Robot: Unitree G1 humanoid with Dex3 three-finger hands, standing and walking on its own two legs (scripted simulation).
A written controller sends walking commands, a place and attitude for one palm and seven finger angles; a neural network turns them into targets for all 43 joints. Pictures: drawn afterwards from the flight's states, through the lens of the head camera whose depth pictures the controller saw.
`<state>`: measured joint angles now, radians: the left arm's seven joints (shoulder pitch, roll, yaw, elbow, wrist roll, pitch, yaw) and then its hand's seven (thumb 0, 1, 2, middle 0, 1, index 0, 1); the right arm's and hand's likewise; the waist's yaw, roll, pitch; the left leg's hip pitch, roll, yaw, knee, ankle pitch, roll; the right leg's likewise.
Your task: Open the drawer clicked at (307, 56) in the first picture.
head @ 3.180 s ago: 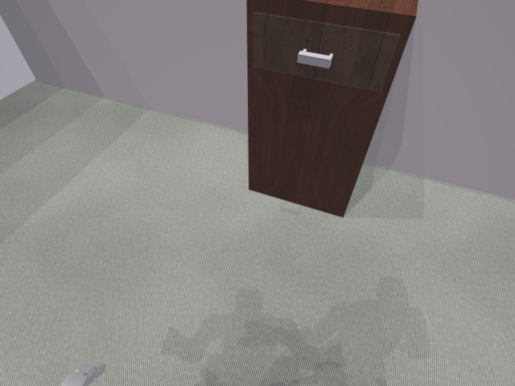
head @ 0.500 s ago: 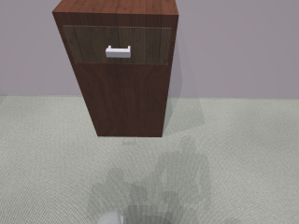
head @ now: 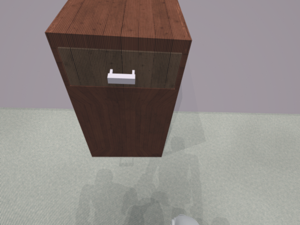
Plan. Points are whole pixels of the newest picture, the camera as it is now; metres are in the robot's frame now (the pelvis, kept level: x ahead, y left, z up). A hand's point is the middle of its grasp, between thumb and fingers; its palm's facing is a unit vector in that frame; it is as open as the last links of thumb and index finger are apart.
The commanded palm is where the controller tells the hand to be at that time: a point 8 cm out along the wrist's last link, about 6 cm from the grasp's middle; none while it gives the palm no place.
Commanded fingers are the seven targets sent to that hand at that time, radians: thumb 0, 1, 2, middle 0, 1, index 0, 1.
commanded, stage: take the last steps up to it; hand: left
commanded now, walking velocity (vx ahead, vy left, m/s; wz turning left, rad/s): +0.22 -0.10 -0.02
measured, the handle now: (122, 75) +0.65 +0.14 +0.01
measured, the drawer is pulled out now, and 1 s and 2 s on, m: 0.00 0.00 0.00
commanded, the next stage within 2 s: come to a stop and stand still in 0.16 s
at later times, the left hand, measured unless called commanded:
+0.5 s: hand (115, 204) +0.21 +0.11 -0.17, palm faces +0.07 -0.97 -0.23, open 7.2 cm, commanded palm none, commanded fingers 0.00 0.90 0.90 -0.20 -0.30 -0.20 -0.30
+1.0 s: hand out of the picture +0.13 +0.15 -0.18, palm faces +0.02 -0.97 -0.22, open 7.4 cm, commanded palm none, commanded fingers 0.00 0.90 0.90 -0.20 -0.30 -0.20 -0.30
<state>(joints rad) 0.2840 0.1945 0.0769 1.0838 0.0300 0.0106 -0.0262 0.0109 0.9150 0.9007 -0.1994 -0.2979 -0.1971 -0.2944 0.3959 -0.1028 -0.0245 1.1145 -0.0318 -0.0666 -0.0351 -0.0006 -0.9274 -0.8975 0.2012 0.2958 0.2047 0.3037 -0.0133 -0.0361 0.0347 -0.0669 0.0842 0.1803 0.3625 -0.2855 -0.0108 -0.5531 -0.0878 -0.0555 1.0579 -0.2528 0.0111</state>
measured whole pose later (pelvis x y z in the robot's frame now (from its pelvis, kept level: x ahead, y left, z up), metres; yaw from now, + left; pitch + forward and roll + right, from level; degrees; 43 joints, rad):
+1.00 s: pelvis +0.11 -0.04 -0.01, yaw -1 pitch +0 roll +0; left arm 0.25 0.20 0.05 1.06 0.01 0.06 0.01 0.01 0.91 0.90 -0.20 -0.30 -0.20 -0.29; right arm 0.16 -0.15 -0.04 1.02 -0.03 0.01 -0.04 0.00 -0.92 -0.90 0.20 0.30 0.21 0.30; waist -0.01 -0.01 0.05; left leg -0.27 0.05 0.11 0.44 -0.17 0.02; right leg -0.25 -0.04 -0.02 0.72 -0.47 0.04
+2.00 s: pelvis +0.14 -0.07 +0.00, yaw +0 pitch -1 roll +1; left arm 0.32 0.12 0.01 1.14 0.01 -0.01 0.04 0.01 0.91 0.90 -0.20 -0.30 -0.20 -0.29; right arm 0.25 -0.15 -0.01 1.16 -0.01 -0.01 -0.05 0.01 -0.93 -0.90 0.20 0.30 0.20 0.30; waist 0.00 0.00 0.03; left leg -0.20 0.06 0.08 0.42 -0.20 -0.04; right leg -0.04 -0.01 -0.06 0.39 -0.33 -0.01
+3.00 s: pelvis +0.13 -0.05 -0.01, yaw -1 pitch +0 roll +0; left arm 0.35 0.18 -0.02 0.92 0.06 0.06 0.04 0.01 0.91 0.90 -0.20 -0.30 -0.20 -0.30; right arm 0.29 -0.17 0.01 1.04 0.00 -0.02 -0.03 0.01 -0.92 -0.90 0.20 0.30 0.21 0.30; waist 0.00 0.00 0.04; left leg -0.30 0.02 0.08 0.55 -0.25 0.02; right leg -0.13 -0.04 -0.03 0.50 -0.37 0.02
